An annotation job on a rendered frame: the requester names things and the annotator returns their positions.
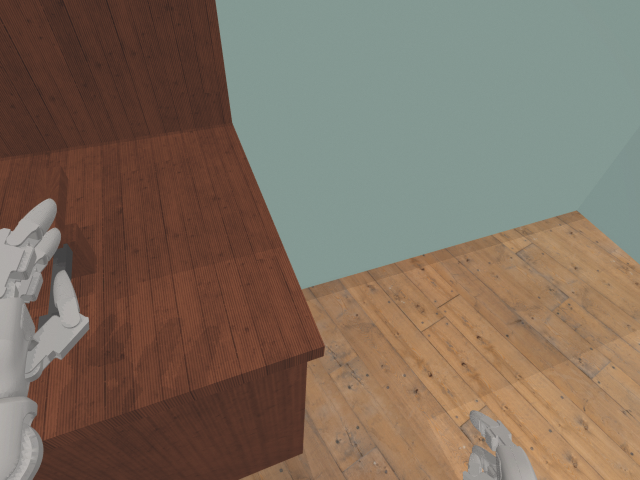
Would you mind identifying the counter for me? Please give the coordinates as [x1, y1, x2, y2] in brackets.
[0, 0, 325, 480]

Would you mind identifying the left robot forearm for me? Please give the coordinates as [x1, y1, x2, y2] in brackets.
[0, 396, 43, 480]

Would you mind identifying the tap lever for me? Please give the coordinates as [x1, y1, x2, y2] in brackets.
[38, 243, 73, 330]

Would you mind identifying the robot left hand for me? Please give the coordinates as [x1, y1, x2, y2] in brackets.
[0, 198, 89, 399]

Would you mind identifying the robot right hand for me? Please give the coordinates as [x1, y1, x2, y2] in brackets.
[463, 410, 537, 480]

